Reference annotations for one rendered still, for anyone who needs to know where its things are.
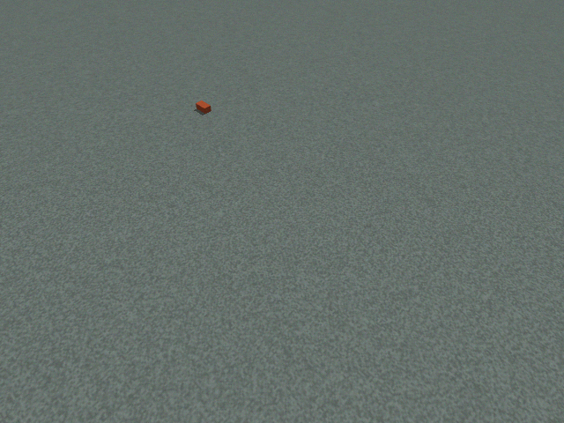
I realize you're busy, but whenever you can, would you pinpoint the small box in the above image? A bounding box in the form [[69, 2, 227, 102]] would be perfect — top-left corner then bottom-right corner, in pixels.
[[196, 100, 212, 114]]

